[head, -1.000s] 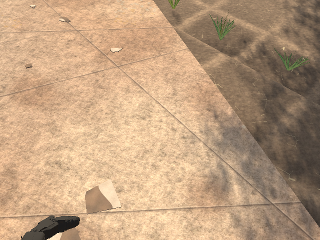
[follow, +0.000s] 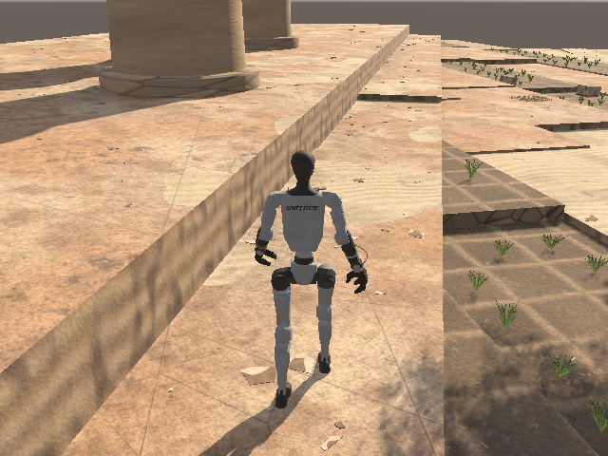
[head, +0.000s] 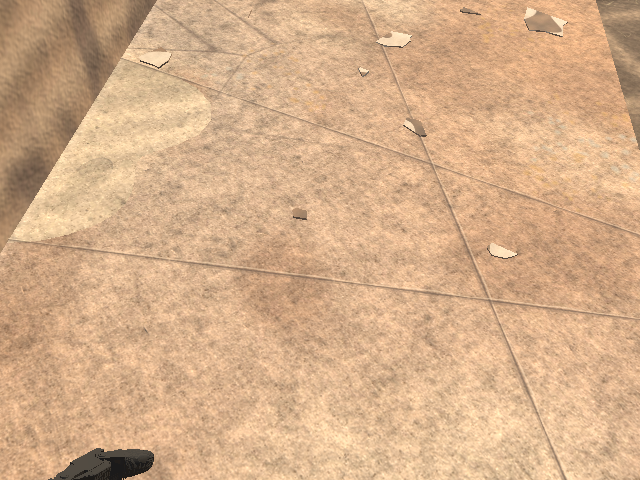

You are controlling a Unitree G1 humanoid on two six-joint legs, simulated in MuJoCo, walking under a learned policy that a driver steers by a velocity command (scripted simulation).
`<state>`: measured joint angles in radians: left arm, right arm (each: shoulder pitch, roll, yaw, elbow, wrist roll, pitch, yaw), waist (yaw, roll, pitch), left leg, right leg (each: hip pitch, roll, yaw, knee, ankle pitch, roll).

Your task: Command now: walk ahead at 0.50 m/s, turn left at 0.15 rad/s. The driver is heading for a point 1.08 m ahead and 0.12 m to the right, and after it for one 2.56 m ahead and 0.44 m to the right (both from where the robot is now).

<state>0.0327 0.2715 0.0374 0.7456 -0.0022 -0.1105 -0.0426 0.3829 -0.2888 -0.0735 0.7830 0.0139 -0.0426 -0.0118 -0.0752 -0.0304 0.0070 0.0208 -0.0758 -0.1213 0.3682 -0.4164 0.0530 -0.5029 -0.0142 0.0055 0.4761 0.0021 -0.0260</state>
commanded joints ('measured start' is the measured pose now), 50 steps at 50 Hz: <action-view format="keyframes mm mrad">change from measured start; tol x32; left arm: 1 220 198 70 -7 12 -21 9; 29 415 74 2 101 -4 19 38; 50 -4 103 22 -26 8 13 -3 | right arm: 1 -22 -120 -21 -58 -9 2 -6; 23 -423 -47 15 -198 4 -52 50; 29 88 -211 -49 -72 -10 -39 32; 50 -29 -169 -26 64 -1 -13 -2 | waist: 1 165 100 -184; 3 163 -267 -389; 7 108 -31 -13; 24 137 -45 41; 29 -38 284 -430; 50 55 115 4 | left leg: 1 -118 190 -65 331 751 77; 3 -683 -23 -28 895 -155 -29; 24 -607 124 112 129 379 -10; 27 -59 141 97 133 402 84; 29 418 478 -600 -13 187 286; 36 -204 299 -105 -216 381 199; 50 3 300 49 -47 720 88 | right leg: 1 412 -66 54 24 2 -104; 3 904 -379 753 -151 -324 -317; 10 347 -202 263 -311 -91 -212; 26 550 -194 56 -19 476 -108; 30 -261 -1 112 837 -546 -8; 50 3 -25 4 10 17 -17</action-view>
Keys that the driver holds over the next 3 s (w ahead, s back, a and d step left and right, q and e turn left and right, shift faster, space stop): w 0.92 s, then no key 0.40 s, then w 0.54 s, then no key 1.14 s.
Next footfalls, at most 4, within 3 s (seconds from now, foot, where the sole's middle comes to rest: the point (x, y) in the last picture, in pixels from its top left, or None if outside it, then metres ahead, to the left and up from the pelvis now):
0.02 right None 0.18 -0.12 -0.77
0.54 left None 0.48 0.12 -0.77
1.04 right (353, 349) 0.77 -0.12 -0.77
1.42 left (252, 364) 0.75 0.12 -0.77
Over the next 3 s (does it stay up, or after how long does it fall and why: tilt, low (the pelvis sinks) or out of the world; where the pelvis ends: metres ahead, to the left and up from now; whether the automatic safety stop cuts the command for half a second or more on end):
stays up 1.05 -0.07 0.01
